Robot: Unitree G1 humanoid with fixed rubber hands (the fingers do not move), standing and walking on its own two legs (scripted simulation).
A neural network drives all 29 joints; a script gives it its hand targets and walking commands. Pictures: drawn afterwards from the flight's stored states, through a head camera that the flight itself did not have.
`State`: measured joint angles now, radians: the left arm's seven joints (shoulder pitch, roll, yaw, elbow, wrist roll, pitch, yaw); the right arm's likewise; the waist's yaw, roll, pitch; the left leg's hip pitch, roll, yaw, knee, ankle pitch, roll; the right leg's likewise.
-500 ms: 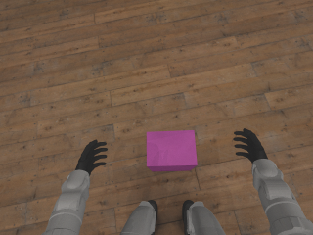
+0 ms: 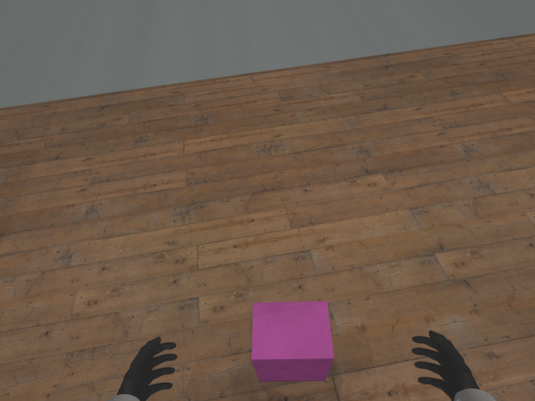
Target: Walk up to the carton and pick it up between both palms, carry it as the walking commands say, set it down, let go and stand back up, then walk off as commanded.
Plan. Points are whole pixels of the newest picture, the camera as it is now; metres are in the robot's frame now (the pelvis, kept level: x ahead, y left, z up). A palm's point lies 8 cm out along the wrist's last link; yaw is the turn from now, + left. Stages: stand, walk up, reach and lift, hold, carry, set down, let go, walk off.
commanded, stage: let go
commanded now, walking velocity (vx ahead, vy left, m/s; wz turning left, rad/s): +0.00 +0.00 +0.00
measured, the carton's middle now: (290, 344) +0.38 +0.00 -0.62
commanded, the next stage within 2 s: stand in 0.22 s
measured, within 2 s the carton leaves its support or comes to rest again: neither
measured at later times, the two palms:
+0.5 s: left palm (100, 400) +0.14 +0.28 -0.06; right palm (468, 397) +0.16 -0.25 -0.08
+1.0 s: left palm out of the picture +0.10 +0.29 -0.07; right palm out of the picture +0.15 -0.25 -0.08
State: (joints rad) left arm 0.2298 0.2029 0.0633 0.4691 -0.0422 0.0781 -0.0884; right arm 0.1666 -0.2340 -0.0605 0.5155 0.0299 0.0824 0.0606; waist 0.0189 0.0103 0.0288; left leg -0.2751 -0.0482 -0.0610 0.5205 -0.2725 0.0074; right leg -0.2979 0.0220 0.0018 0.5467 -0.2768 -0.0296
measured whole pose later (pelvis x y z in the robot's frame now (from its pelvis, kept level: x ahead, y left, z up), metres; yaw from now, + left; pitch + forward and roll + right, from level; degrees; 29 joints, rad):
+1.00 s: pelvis +0.01 +0.00 +0.00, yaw +0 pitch -2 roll +0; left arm 0.33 0.31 0.06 0.69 0.02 -0.01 -0.01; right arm 0.19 -0.24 -0.06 0.75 -0.02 0.01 0.01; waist 0.02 0.01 -0.11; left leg -0.20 -0.05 -0.06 0.52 -0.29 0.01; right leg -0.22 0.02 0.00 0.54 -0.30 -0.03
